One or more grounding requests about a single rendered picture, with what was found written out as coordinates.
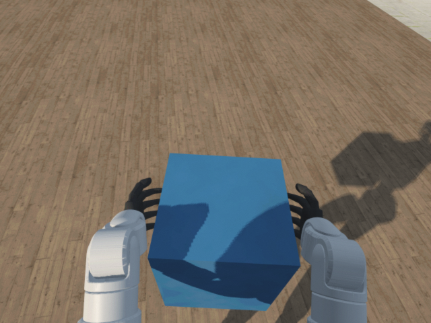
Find robot left forearm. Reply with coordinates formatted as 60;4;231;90
77;209;147;323

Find robot left hand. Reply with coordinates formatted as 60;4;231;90
124;178;162;231

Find robot right hand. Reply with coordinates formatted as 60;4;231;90
287;183;323;240

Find robot right forearm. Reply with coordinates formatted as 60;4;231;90
300;217;367;323

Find carton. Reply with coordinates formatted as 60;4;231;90
147;153;300;311

